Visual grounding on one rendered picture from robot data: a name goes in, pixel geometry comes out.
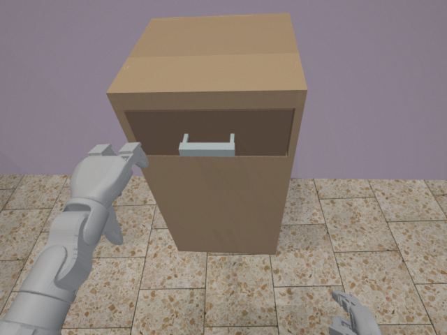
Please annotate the cabinet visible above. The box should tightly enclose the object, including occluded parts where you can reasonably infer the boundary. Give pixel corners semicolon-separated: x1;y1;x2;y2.
106;13;307;255

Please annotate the robot right hand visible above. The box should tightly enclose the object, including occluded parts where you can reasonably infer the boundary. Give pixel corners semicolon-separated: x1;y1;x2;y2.
328;290;382;335

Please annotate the handle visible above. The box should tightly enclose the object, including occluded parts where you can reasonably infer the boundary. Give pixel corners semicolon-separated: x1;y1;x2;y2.
179;133;235;157

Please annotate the left robot forearm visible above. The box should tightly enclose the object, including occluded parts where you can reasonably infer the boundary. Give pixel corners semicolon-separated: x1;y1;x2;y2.
0;198;109;335

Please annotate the drawer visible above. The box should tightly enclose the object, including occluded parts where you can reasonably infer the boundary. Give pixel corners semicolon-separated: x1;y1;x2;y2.
124;108;293;156

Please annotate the robot left hand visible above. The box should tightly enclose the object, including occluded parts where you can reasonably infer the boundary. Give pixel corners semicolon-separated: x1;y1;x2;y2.
70;142;149;245

